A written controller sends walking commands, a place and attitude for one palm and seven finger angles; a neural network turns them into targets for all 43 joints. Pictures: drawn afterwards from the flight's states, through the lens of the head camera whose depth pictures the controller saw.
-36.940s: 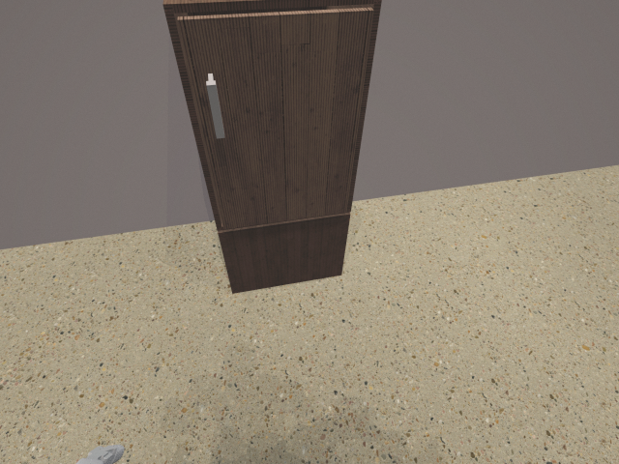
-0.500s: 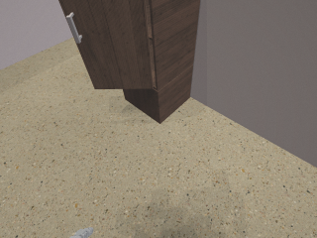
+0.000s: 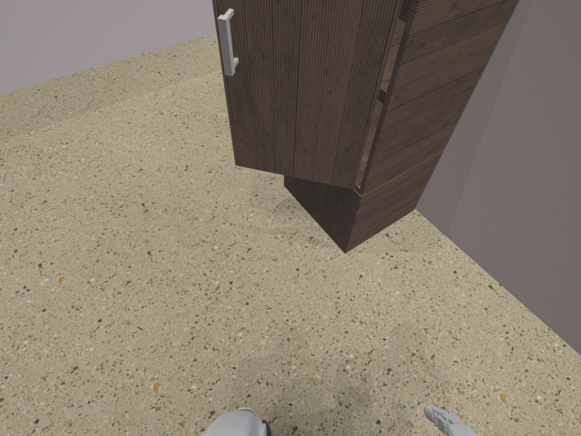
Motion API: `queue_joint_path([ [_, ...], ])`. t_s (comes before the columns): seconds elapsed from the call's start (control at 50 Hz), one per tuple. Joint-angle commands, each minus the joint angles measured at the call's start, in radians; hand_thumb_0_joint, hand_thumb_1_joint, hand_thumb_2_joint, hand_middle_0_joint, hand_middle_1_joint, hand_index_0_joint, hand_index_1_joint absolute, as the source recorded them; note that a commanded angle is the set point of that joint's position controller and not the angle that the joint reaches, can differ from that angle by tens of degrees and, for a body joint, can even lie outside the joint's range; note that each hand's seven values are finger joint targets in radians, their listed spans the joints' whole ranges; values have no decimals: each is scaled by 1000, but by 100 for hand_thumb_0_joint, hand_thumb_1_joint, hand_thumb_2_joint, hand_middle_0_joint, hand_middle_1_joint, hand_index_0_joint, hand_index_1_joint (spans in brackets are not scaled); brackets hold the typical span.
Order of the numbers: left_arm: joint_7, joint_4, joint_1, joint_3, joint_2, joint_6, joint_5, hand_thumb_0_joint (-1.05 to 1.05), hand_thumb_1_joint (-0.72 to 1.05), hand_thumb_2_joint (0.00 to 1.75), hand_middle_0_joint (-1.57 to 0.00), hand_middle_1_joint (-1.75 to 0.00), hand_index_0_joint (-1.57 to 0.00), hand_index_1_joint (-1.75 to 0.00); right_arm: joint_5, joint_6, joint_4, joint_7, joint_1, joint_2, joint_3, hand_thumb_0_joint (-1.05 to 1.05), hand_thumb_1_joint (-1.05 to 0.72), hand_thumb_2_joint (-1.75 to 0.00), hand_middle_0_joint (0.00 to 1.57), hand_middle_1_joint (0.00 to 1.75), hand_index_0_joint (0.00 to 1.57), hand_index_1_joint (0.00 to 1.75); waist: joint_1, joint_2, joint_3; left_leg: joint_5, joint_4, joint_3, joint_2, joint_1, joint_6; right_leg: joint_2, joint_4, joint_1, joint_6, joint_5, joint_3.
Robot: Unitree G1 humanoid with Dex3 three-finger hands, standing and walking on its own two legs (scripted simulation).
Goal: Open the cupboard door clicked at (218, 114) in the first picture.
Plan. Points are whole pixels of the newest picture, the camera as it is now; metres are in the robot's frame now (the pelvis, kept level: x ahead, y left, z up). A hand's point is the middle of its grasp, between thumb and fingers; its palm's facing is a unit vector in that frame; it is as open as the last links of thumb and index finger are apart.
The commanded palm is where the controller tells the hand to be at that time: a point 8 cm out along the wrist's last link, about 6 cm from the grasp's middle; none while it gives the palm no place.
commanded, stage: take the last steps up to it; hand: left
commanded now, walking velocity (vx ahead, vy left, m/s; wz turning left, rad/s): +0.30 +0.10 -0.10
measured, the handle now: (229, 43) +0.86 +0.25 +0.07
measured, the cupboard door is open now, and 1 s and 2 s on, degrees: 41 41 41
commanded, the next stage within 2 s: come to a stop and stand still in 0.50 s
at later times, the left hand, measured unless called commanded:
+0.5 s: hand (203, 297) +0.34 +0.20 -0.13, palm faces -0.12 -0.97 -0.19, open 7.4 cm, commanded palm none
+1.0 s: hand (178, 288) +0.36 +0.26 -0.17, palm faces -0.05 -0.97 -0.23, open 7.3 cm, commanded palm none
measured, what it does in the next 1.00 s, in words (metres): walks ahead: right foot, then left foot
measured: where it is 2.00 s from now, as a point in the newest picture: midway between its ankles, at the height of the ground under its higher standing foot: (284, 422)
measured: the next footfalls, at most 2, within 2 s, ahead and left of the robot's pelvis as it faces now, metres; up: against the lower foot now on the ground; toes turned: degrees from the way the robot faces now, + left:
right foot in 0.56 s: +0.29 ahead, -0.07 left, +0.00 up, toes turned -11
left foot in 0.90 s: +0.42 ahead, +0.16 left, +0.00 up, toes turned -4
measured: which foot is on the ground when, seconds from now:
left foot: down 0.00-0.56, up 0.58-0.88, down 0.90-1.00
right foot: up 0.00-0.54, down 0.56-0.90, up 0.92-1.00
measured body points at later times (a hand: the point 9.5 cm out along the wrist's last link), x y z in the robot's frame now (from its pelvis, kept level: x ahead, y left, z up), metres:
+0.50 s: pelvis +0.19 +0.04 +0.02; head +0.22 +0.03 +0.47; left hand +0.34 +0.25 -0.12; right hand +0.07 -0.16 -0.13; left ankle +0.08 +0.09 -0.71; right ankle +0.25 -0.08 -0.69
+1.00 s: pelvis +0.30 +0.07 +0.01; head +0.34 +0.09 +0.46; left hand +0.37 +0.32 -0.15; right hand +0.37 -0.19 -0.12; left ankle +0.38 +0.16 -0.71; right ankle +0.22 -0.05 -0.65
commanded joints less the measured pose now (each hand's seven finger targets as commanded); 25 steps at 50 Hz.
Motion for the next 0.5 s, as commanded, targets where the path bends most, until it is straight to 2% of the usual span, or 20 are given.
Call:
queue_joint_path([
  [0.0, 9, -163, -151, 22, 102, -28, -12, 0, 90, 90, -20, -30, -20, -30, 9, -3, 43, -53, 344, -227, -55, 0, -90, -90, 20, 30, 20, 30, -159, 158, -207, 23, -330, -428, 365, 525, 168, 71, 696, -589, -98, -4, 132],
  [0.02, 3, -156, -168, 27, 92, -24, -9, 0, 90, 90, -20, -30, -20, -30, 8, -9, 16, -56, 262, -172, -40, 0, -90, -90, 20, 30, 20, 30, -126, 136, -131, -43, -357, -387, 344, 386, 157, 42, 691, -592, -94, 79, 147],
  [0.04, -6, -139, -153, 29, 97, -14, 0, 0, 90, 90, -20, -30, -20, -30, 6, -15, 3, -56, 218, -135, -25, 0, -90, -90, 20, 30, 20, 30, -94, 104, -77, -71, -390, -322, 316, 280, 129, 21, 655, -550, -88, 128, 150],
  [0.06, -8, -129, -130, 29, 76, -3, 7, 0, 90, 90, -20, -30, -20, -30, 6, -22, 5, -58, 211, -103, -18, 0, -90, -90, 20, 30, 20, 30, -72, 108, -38, -45, -419, -264, 281, 227, 110, 24, 618, -530, -83, 167, 148],
  [0.1, -11, -127, -110, 31, 57, 10, 8, 0, 90, 90, -20, -30, -20, -30, 8, -35, 19, -59, 228, -82, -12, 0, -90, -90, 20, 30, 20, 30, -47, 111, -31, 26, -453, -202, 250, 215, 108, 36, 557, -520, -76, 211, 143],
  [0.14, -12, -141, -122, 36, 67, 16, 5, 0, 90, 90, -20, -30, -20, -30, 11, -43, 29, -60, 243, -77, -12, 0, -90, -90, 20, 30, 20, 30, -35, 115, -40, 72, -478, -190, 245, 259, 119, 42, 509, -556, -69, 264, 151],
  [0.16, -12, -150, -144, 41, 69, 20, 6, 0, 90, 90, -20, -30, -20, -30, 10, -45, 29, -60, 256, -61, -19, 0, -90, -90, 20, 30, 20, 30, -35, 81, -32, 83, -491, -178, 245, 270, 123, 40, 486, -579, -65, 299, 161],
  [0.2, -16, -177, -199, 44, 74, 22, 6, 0, 90, 90, -20, -30, -20, -30, 9, -49, 34, -59, 280, -67, -18, 0, -90, -90, 20, 30, 20, 30, -39, 28, -28, 124, -500, -164, 246, 316, 128, 45, 418, -607, -62, 336, 162],
  [0.26, -20, -209, -276, 42, 83, 22, 4, 0, 90, 90, -20, -30, -20, -30, 9, -50, 50, -59, 315, -67, -12, 0, -90, -90, 20, 30, 20, 30, -46, 41, -11, 224, -493, -135, 238, 374, 116, 56, 323, -633, -65, 376, 154],
  [0.32, -20, -239, -360, 34, 82, 21, 2, 0, 90, 90, -20, -30, -20, -30, 6, -50, 78, -63, 375, -66, -4, 0, -90, -90, 20, 30, 20, 30, -68, 37, 7, 399, -457, -117, 240, 432, 100, 75, 227, -633, -75, 377, 130],
  [0.36, -20, -256, -404, 27, 80, 15, 1, 0, 90, 90, -20, -30, -20, -30, 0, -49, 99, -65, 409, -65, 3, 0, -90, -90, 20, 30, 20, 30, -77, 44, 16, 510, -427, -107, 244, 468, 104, 87, 155, -617, -90, 358, 112],
  [0.38, -20, -264, -424, 21, 78, 13, 2, 0, 90, 90, -20, -30, -20, -30, -1, -48, 109, -67, 434, -63, 5, 0, -90, -90, 20, 30, 20, 30, -90, 40, 5, 569, -406, -100, 239, 493, 98, 100, 122, -597, -98, 346, 96],
  [0.42, -19, -274, -444, 15, 74, 9, 1, 0, 90, 90, -20, -30, -20, -30, -4, -44, 129, -69, 460, -68, 8, 0, -90, -90, 20, 30, 20, 30, -98, 64, -11, 669, -356, -77, 237, 528, 90, 122, 53, -546, -113, 309, 72],
  [0.44, -17, -277, -441, 12, 79, 4, 0, 0, 90, 90, -20, -30, -20, -30, -4, -41, 136, -70, 464, -69, 10, 0, -90, -90, 20, 30, 20, 30, -95, 66, -15, 744, -320, -70, 233, 527, 85, 141, 3, -497, -126, 276, 57],
  [0.48, -12, -253, -355, 11, 89, -4, 0, 0, 90, 90, -20, -30, -20, -30, 2, -38, 147, -73, 466, -81, 12, 0, -90, -90, 20, 30, 20, 30, -57, 80, -65, 949, -208, -43, 211, 530, 47, 202, -77, -347, -144, 280, 17],
])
